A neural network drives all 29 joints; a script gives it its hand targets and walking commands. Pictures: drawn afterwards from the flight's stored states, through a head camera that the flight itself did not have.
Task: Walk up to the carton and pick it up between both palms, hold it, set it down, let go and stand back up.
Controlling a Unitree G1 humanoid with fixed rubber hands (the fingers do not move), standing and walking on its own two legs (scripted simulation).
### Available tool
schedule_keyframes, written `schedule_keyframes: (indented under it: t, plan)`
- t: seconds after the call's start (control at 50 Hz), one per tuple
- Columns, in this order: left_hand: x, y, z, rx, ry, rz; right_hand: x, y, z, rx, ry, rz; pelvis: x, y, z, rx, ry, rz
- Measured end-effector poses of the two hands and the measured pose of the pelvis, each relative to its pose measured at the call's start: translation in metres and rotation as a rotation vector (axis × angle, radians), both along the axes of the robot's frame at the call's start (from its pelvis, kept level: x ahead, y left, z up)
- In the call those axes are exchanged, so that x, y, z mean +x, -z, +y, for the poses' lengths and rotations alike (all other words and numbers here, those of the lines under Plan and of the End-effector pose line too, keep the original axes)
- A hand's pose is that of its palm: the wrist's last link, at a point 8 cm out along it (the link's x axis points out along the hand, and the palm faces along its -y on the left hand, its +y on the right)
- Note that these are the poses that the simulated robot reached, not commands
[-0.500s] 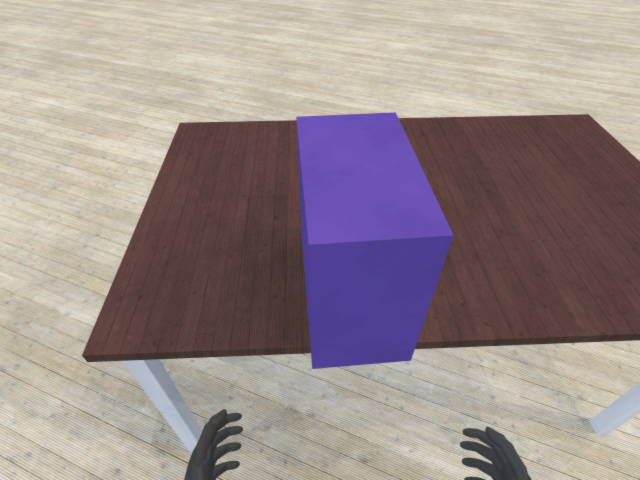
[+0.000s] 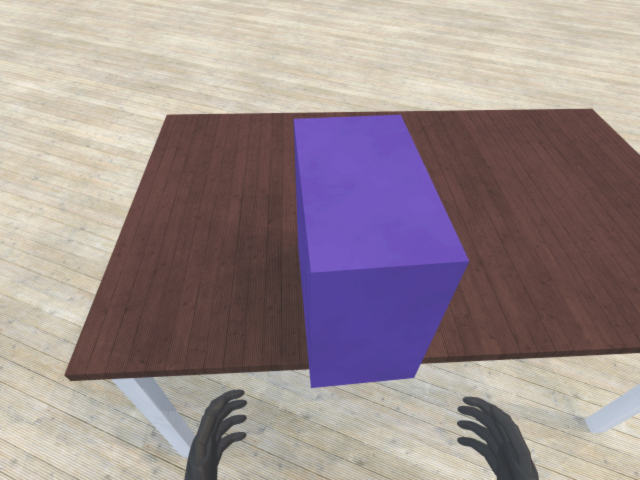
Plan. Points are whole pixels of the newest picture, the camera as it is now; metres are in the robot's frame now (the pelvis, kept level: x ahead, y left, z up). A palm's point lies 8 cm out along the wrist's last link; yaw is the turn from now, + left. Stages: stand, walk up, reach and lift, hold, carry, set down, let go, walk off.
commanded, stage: reach and lift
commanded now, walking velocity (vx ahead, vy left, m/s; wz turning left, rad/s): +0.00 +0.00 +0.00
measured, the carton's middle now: (355, 252) +0.46 -0.04 +0.01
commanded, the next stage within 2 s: none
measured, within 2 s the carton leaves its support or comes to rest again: neither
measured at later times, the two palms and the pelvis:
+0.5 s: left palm (200, 420) +0.21 +0.15 +0.01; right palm (508, 423) +0.21 -0.20 +0.00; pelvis +0.01 +0.00 +0.01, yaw +0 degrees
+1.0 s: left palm (188, 363) +0.26 +0.17 +0.06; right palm (509, 356) +0.27 -0.20 +0.06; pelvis -0.02 -0.01 +0.01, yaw +0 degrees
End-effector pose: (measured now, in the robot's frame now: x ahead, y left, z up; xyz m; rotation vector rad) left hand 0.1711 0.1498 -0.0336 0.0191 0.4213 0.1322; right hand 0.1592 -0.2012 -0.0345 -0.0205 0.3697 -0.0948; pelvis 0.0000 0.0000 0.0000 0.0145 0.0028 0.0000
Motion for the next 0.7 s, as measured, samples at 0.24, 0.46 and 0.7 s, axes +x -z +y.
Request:
schedule_keyframes:
  t: [0.24,0.46,0.7]
  plan:
    - [0.020,-0.020,0.004,-0.004,-0.019,-0.068,0.028,-0.018,0.005,-0.008,-0.022,-0.090,0.011,-0.003,0.000,-0.004,-0.002,0.001]
    - [0.038,-0.041,0.005,0.010,-0.008,-0.112,0.048,-0.034,0.006,-0.015,-0.039,-0.120,0.011,-0.005,-0.003,-0.005,-0.004,-0.010]
    - [0.060,-0.059,0.011,0.012,-0.049,-0.090,0.069,-0.052,0.002,-0.016,-0.057,-0.091,0.004,-0.008,-0.008,-0.004,0.000,-0.021]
